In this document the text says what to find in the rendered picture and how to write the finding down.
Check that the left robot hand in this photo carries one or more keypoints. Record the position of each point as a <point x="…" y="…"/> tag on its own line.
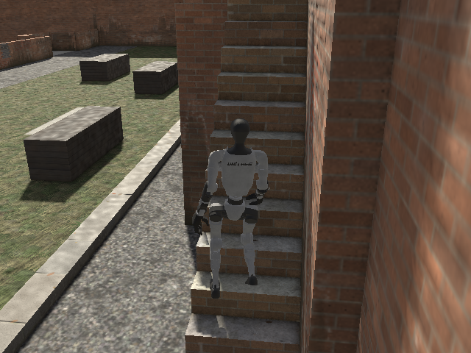
<point x="196" y="220"/>

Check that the robot right upper arm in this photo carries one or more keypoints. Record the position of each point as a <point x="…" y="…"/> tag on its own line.
<point x="262" y="160"/>

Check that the right robot hand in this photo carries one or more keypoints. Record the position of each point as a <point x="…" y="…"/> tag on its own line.
<point x="253" y="196"/>

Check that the right robot foot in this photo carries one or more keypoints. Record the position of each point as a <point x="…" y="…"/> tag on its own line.
<point x="252" y="280"/>

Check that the robot right forearm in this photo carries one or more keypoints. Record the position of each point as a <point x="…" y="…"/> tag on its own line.
<point x="260" y="193"/>

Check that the robot foot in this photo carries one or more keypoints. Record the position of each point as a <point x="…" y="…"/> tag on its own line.
<point x="252" y="280"/>
<point x="215" y="293"/>

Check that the left robot foot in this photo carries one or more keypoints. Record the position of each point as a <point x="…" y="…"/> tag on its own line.
<point x="215" y="293"/>

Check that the robot left forearm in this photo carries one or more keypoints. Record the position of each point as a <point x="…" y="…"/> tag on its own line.
<point x="204" y="201"/>

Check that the robot left upper arm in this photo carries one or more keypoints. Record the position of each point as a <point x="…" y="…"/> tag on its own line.
<point x="213" y="168"/>

